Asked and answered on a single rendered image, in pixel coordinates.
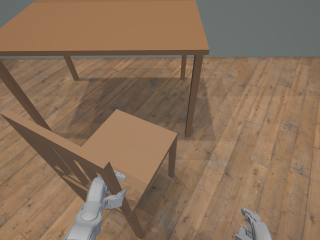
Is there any table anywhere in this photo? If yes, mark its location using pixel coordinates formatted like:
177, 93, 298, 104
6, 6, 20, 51
0, 0, 210, 137

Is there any left robot hand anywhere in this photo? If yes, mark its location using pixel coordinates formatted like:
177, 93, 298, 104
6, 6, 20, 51
85, 170, 126, 210

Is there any chair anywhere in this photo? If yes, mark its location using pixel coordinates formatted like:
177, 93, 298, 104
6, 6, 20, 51
0, 108, 178, 239

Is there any right robot hand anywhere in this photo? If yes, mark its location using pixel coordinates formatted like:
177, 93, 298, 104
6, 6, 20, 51
235, 207, 272, 240

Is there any left robot forearm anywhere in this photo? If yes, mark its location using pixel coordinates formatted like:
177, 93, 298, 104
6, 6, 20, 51
63, 201, 103, 240

